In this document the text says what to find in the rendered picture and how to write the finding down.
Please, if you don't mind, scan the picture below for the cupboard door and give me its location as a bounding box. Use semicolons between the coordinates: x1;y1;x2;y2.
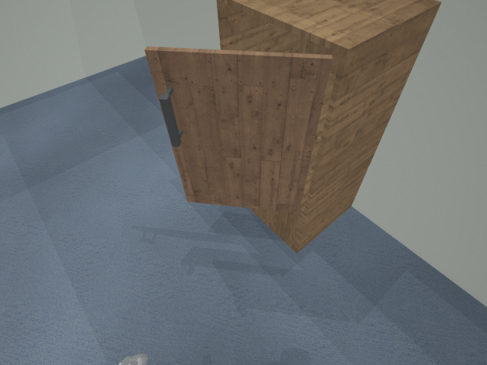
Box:
145;46;333;213

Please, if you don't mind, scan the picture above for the handle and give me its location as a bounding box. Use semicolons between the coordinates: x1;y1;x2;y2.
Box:
159;87;183;147

